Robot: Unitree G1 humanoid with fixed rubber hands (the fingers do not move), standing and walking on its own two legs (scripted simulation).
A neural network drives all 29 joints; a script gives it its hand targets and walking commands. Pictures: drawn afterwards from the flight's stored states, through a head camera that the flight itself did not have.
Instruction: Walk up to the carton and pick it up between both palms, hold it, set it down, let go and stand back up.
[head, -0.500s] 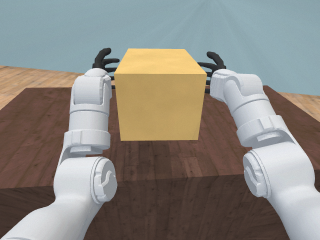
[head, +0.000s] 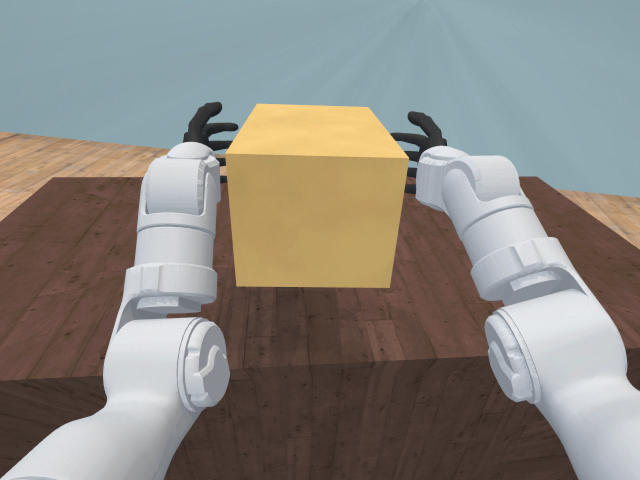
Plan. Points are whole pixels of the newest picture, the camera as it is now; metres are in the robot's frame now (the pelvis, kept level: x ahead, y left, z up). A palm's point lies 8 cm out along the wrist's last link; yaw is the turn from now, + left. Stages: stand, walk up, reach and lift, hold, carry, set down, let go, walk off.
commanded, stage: hold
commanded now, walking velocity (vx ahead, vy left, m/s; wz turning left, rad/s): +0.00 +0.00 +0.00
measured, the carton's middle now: (313, 181) +0.44 +0.00 +0.26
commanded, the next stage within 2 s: none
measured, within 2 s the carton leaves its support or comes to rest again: neither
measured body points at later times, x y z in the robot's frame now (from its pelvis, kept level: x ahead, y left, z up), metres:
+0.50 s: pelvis -0.01 +0.00 +0.00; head -0.09 +0.03 +0.44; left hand +0.40 +0.15 +0.32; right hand +0.38 -0.13 +0.31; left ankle +0.02 +0.13 -0.75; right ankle -0.01 -0.11 -0.75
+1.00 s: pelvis +0.00 +0.00 +0.00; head -0.10 +0.02 +0.44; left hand +0.39 +0.13 +0.32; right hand +0.37 -0.14 +0.31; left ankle +0.02 +0.13 -0.75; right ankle -0.01 -0.11 -0.75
